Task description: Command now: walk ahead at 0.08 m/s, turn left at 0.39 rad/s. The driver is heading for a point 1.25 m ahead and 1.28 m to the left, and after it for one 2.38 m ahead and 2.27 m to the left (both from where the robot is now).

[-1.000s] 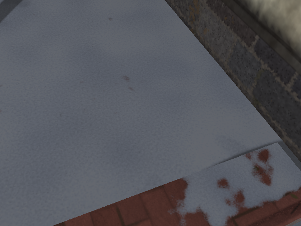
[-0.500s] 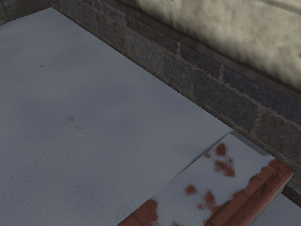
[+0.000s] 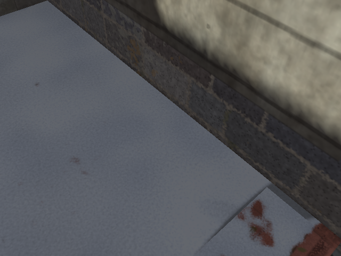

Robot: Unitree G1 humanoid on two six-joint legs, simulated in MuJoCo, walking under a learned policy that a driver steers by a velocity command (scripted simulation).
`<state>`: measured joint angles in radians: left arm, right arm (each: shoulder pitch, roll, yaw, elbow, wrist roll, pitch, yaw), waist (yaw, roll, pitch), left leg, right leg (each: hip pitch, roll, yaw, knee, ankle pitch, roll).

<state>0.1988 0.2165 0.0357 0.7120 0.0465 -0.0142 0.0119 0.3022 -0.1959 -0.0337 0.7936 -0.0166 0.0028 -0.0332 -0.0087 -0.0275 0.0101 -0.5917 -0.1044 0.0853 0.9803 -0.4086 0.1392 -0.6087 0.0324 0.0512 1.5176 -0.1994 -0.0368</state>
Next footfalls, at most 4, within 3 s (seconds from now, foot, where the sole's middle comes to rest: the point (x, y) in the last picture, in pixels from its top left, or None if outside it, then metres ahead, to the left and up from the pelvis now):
0.68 right None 0.33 -0.05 -0.71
1.12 left None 0.17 0.13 -0.71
1.56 right None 0.42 0.09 -0.71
2.02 left None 0.41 0.46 -0.71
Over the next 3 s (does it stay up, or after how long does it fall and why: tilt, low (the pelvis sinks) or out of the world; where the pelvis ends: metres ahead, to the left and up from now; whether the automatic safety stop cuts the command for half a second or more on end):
stays up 0.67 0.77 0.07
